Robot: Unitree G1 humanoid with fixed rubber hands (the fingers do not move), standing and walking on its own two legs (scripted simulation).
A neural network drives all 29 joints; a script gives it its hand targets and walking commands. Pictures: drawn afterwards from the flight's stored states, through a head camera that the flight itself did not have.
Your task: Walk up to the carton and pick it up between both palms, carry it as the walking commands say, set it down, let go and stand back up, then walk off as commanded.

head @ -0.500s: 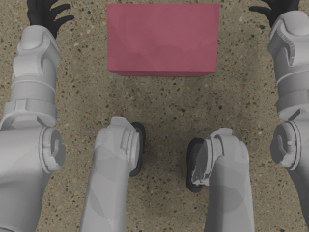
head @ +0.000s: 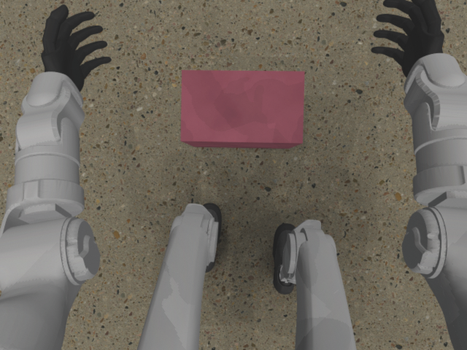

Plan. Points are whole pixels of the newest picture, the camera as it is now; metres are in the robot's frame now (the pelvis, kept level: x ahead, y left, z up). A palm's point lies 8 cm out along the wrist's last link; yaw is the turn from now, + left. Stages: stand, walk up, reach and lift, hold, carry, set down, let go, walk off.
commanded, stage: set down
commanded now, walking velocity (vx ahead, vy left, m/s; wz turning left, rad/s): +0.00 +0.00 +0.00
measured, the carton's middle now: (241, 114) +0.51 +0.06 -0.45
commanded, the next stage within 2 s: let go in 0.44 s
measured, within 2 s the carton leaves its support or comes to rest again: neither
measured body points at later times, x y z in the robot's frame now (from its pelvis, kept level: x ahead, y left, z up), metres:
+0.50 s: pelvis +0.03 +0.01 +0.12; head +0.32 +0.03 +0.46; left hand +0.49 +0.30 +0.01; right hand +0.56 -0.18 +0.02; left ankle +0.11 +0.12 -0.52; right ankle +0.07 -0.12 -0.52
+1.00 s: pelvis +0.08 +0.01 +0.19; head +0.24 +0.01 +0.62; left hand +0.34 +0.27 +0.10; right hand +0.40 -0.21 +0.10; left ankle +0.11 +0.12 -0.52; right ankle +0.07 -0.12 -0.52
